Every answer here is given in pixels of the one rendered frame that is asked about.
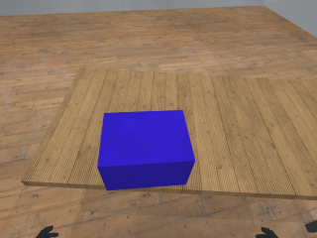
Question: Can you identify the carton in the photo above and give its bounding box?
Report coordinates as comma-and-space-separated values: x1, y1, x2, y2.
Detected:
97, 110, 195, 190

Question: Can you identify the table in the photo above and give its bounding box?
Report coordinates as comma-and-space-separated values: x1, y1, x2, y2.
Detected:
20, 67, 317, 233

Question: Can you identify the right robot hand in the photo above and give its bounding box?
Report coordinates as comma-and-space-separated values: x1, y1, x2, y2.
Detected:
256, 227, 278, 238

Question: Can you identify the left robot hand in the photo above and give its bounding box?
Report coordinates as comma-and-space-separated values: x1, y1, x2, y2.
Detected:
36, 226, 58, 238

